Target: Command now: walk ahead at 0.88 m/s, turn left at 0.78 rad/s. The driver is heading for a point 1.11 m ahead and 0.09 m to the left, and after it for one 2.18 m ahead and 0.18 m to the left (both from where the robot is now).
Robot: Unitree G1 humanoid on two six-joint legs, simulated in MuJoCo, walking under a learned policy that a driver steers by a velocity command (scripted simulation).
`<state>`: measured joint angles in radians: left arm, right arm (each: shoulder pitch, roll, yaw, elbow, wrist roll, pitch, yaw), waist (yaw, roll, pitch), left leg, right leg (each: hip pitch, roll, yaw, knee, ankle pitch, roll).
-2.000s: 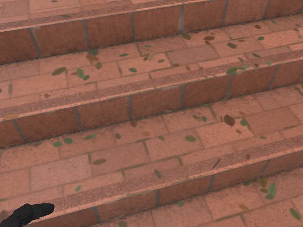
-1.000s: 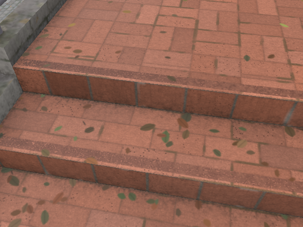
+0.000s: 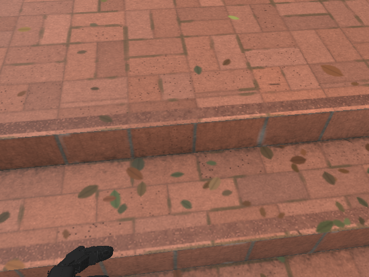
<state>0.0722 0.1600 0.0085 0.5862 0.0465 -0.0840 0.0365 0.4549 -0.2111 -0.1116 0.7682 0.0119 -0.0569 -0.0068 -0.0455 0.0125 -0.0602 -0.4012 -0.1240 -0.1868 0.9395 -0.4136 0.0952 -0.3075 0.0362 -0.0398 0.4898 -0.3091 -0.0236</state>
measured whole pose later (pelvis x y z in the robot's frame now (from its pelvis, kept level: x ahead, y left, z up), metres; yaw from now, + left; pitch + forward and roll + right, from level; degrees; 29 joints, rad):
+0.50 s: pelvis +0.32 +0.08 +0.13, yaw +18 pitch +3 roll +1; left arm 0.18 0.12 0.01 0.60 0.01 -0.08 0.01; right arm 0.35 -0.24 -0.05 0.88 -0.05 -0.07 0.02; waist 0.07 0.01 -0.08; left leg -0.31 -0.13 0.11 0.72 -0.45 0.14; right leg -1.08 0.04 0.15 2.24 -0.26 -0.13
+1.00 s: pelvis +0.75 +0.15 +0.31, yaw -3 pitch +6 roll +2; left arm 0.54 0.24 0.05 0.94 0.00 -0.08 0.01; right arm -0.13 -0.01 0.12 0.32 -0.06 -0.08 -0.02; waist 0.05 -0.07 -0.05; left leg -1.28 0.07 0.00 1.66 -0.50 0.07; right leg -0.01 0.11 0.21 0.33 -0.37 -0.17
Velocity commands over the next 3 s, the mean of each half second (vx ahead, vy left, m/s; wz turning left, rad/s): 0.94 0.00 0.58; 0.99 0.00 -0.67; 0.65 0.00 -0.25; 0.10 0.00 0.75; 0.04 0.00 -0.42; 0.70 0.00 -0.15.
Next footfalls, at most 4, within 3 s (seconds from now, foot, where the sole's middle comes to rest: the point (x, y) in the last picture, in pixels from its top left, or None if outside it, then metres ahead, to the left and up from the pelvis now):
0.32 left None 0.30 0.11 -0.61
0.72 right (154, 201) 0.62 0.09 -0.46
1.06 left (90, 80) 1.01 0.30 -0.31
1.42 right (174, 27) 1.33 0.01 -0.31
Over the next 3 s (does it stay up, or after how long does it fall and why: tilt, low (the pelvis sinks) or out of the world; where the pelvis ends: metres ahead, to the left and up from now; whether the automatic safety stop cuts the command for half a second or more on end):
stays up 1.49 0.13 0.47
